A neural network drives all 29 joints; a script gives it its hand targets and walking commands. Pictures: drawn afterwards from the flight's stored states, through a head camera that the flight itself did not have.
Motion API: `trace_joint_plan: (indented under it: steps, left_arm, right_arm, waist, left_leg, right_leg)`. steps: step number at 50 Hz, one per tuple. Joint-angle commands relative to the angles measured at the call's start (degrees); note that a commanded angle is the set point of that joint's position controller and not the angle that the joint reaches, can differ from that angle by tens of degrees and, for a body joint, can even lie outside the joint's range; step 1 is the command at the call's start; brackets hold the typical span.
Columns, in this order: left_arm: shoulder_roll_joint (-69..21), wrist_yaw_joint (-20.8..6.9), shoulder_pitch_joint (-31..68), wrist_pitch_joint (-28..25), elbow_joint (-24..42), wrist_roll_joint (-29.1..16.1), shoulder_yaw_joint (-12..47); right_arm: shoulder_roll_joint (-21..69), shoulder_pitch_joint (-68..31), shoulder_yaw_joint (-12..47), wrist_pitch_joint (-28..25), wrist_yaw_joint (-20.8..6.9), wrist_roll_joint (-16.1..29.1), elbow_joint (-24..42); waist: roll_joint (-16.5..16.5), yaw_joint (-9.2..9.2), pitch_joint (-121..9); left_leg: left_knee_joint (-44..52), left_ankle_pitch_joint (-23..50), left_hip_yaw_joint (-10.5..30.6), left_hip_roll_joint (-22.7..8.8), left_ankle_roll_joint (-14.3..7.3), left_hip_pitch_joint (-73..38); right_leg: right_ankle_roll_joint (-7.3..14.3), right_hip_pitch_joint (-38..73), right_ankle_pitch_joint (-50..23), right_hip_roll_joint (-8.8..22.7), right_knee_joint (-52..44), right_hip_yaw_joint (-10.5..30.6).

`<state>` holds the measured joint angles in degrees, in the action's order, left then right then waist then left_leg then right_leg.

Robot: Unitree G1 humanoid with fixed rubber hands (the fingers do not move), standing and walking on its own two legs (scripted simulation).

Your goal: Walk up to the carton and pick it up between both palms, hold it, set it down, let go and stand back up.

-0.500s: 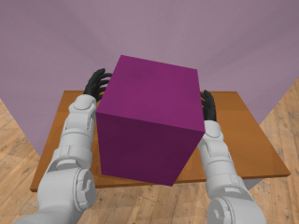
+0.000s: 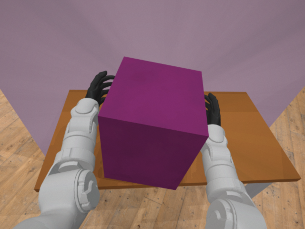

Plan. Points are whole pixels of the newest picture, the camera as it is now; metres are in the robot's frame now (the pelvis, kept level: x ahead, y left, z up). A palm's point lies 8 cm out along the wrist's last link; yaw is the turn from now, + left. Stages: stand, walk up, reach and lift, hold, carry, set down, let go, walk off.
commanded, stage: set down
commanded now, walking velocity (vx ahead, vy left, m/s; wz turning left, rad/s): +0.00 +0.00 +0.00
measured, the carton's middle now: (151, 126) +0.41 +0.00 +0.04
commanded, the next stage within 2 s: none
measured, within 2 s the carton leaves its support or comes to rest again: neither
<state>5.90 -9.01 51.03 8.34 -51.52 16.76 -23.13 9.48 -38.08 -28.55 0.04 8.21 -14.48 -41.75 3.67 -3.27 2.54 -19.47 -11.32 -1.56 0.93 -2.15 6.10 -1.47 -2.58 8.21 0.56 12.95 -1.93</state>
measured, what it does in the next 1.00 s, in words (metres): stands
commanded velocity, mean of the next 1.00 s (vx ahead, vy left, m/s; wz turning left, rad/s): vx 0.00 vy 0.00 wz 0.00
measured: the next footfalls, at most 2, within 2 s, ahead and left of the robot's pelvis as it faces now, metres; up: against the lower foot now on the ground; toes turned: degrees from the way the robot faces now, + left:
none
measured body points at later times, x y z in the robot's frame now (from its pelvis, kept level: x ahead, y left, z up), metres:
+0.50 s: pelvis +0.00 +0.00 +0.00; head +0.02 +0.04 +0.45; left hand +0.44 +0.16 +0.12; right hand +0.39 -0.16 +0.10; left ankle -0.01 +0.09 -0.75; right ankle -0.01 -0.14 -0.75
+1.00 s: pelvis +0.00 +0.00 +0.00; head +0.02 +0.03 +0.45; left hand +0.44 +0.17 +0.12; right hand +0.39 -0.15 +0.10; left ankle -0.01 +0.09 -0.75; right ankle -0.01 -0.14 -0.75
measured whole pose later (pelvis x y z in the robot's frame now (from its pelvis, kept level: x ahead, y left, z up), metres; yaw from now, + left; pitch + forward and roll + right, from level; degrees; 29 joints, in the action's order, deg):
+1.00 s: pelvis +0.00 +0.00 +0.00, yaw +1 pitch -3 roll -1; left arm 3.9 -14.0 50.0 6.6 -47.9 22.2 -29.5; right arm 11.6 -38.3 -32.6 -8.7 7.3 -20.2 -41.7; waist 3.8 -2.7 5.9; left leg -18.8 -10.8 -0.8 1.6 -2.2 5.2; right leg -1.6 -2.1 8.9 1.2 13.9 -2.9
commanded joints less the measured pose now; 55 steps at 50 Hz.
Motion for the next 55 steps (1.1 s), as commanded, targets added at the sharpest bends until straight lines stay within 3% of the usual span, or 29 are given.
trace_joint_plan:
  steps: [1, 24, 46, 52, 55]
  left_arm:
    - [-28.2, -6.9, 25.2, -1.1, 0.9, 0.1, 10.7]
    - [-27.8, -6.9, 20.5, -2.2, 2.6, 3.8, 7.8]
    - [-26.1, -7.3, 19.2, -3.5, 2.3, 6.2, 4.4]
    - [-22.5, -6.7, 19.3, -4.5, 2.2, 6.5, 2.9]
    - [-12.2, -4.2, 17.6, -5.3, 2.5, 5.6, 1.8]
  right_arm:
    - [22.3, -34.3, 18.3, -5.1, -5.4, -1.2, 6.2]
    - [19.8, -24.8, 13.5, -8.1, -5.9, -4.6, 0.8]
    - [18.9, -20.9, 10.0, -8.7, -5.8, -7.7, -1.4]
    - [15.8, -19.7, 8.0, -8.0, -6.1, -8.7, -1.5]
    - [5.9, -16.1, 5.2, -8.3, -4.2, -7.4, -3.6]
  waist:
    - [-6.3, -1.35, -21.7]
    - [-7.8, -2.28, -14.9]
    - [-6.9, -2.94, -11.3]
    - [-6.6, -3.00, -10.7]
    - [-6.3, -3.53, -9.4]
  left_leg:
    - [0.8, 20.4, -4.1, -0.4, 5.6, -6.5]
    - [1.0, 21.3, -3.2, -1.6, 6.7, -10.3]
    - [2.6, 14.4, -3.1, -1.5, 6.0, -8.4]
    - [2.7, 13.6, -3.3, -1.7, 6.0, -9.3]
    - [2.4, 13.3, -3.3, -1.8, 5.9, -9.9]
  right_leg:
    - [-1.1, 7.4, -14.0, -2.3, 1.6, -3.9]
    - [-0.9, 1.0, -5.8, -3.2, 0.3, -6.2]
    - [-1.7, 0.1, -3.4, -2.6, 0.2, -6.4]
    - [-1.9, 0.9, -3.2, -2.5, 0.6, -6.0]
    - [-2.3, 0.6, -2.8, -2.5, 1.2, -6.0]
